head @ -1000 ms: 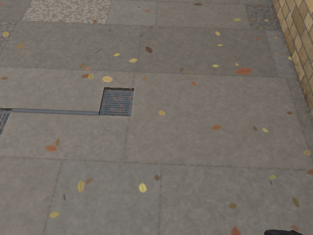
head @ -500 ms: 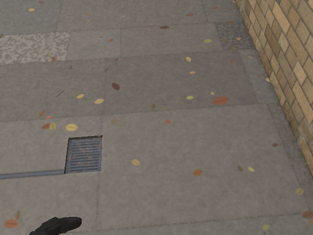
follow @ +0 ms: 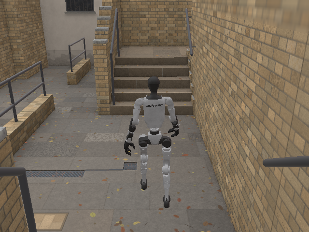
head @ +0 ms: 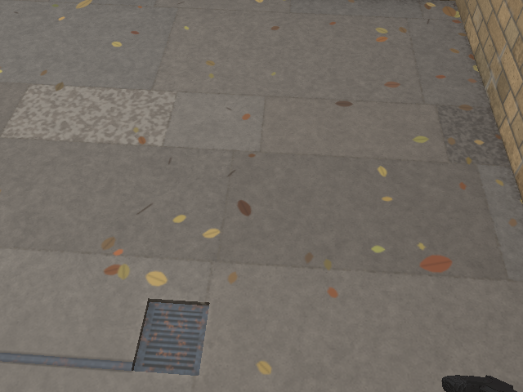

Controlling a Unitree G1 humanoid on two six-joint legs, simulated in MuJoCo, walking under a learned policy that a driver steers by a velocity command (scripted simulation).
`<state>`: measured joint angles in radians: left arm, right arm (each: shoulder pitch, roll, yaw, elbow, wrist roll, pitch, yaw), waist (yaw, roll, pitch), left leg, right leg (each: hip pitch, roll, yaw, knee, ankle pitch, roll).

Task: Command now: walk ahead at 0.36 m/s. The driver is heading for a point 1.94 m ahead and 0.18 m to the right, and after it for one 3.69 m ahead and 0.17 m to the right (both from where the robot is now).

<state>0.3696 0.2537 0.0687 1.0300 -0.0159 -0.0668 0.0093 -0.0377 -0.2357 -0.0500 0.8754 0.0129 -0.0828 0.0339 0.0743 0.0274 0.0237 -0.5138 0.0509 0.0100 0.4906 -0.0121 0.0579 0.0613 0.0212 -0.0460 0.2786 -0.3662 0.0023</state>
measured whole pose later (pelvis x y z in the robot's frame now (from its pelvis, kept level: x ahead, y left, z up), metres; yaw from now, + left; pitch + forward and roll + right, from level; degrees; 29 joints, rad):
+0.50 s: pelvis +0.13 +0.03 +0.01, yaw +0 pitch +0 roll +1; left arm 0.15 0.23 0.06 1.00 0.01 0.00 0.04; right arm 0.12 -0.22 -0.02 1.01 -0.01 -0.03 -0.01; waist -0.01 -0.01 0.00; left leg -0.23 -0.05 0.07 0.44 -0.21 0.05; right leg -0.29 -0.07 0.03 0.50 -0.22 0.05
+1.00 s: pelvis +0.15 +0.02 +0.01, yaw +0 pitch -1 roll +0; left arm 0.14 0.22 0.04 1.09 0.00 0.00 0.04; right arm 0.15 -0.23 -0.02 1.07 0.00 0.01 -0.02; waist 0.00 0.00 0.04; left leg -0.19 -0.02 0.05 0.48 -0.27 0.04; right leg -0.21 -0.03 0.00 0.48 -0.25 0.03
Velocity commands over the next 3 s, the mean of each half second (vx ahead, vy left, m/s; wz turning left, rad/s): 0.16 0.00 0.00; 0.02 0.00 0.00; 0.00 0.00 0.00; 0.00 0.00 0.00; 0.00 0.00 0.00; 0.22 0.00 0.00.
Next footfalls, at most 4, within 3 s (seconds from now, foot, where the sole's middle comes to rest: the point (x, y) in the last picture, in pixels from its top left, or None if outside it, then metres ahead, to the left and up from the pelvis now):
0.02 left None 0.19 0.12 -0.77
0.42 right None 0.20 -0.12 -0.77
2.92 right None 0.29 -0.14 -0.77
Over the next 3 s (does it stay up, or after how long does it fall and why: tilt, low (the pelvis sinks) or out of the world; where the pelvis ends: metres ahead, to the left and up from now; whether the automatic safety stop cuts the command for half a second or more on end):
stays up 0.25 -0.05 0.00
